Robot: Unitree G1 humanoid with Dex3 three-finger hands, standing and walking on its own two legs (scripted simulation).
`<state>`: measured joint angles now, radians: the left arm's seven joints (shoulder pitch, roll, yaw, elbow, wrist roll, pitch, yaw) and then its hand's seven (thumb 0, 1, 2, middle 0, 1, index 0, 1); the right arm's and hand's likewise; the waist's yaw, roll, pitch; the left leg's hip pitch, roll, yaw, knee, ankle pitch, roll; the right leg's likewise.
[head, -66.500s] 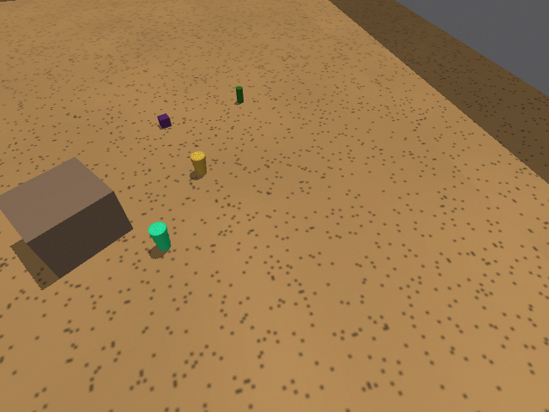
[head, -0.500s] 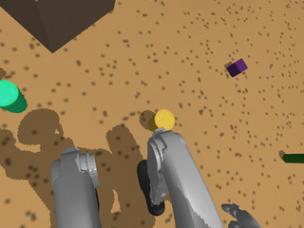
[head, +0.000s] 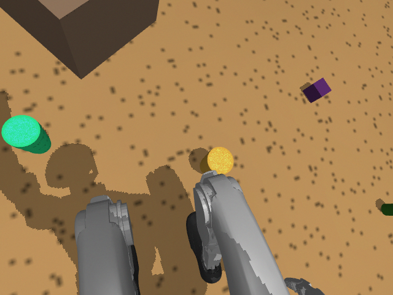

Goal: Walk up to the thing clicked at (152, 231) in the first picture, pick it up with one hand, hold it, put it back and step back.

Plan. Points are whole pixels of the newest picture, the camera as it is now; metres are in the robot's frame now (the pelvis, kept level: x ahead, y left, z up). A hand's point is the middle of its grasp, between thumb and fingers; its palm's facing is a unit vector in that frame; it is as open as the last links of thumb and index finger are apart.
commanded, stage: home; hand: left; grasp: from above
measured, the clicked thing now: (31, 138) +0.49 +0.31 -0.31
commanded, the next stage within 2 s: none
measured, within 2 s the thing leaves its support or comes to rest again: neither
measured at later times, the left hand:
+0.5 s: hand out of the picture +0.30 +0.27 +0.09, palm faces -0.07 -0.85 -0.53, open 7.5 cm
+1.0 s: hand out of the picture +0.22 +0.20 +0.27, palm faces +0.21 -0.96 -0.21, open 7.4 cm
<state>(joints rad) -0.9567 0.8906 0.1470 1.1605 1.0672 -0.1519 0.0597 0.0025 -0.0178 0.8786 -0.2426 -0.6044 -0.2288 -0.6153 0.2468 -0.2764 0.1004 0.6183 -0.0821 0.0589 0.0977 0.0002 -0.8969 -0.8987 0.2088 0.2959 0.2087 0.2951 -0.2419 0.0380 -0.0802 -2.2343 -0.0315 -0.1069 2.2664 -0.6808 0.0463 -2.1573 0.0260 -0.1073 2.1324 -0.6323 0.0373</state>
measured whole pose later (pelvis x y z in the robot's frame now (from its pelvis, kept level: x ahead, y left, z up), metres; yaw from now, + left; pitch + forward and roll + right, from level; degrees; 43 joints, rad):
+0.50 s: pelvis +0.02 -0.01 +0.19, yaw +7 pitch +27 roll -5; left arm -0.14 0.44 0.07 0.46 0.24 0.15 0.01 0.01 0.87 0.90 -0.21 -0.30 -0.21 -0.30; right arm 0.11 -0.24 0.03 0.56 0.03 -0.04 -0.02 0.00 -0.91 -0.90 0.21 0.30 0.21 0.29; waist -0.08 0.03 -0.20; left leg -1.49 -0.03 -0.08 1.64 -0.61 0.02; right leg -1.45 0.02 -0.06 1.55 -0.57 0.01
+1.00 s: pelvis +0.07 -0.01 +0.33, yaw +9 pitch +12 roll -3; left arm 0.44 0.23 0.05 -0.04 -0.07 0.43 0.06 0.01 0.90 0.90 -0.20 -0.30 -0.20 -0.30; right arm 0.33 -0.22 0.05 0.52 0.03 -0.16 -0.18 0.01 -0.91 -0.90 0.21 0.30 0.21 0.29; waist -0.07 0.05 -0.19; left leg -0.76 0.00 -0.07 1.05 -0.49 0.01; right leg -0.72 0.04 -0.04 0.96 -0.45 0.00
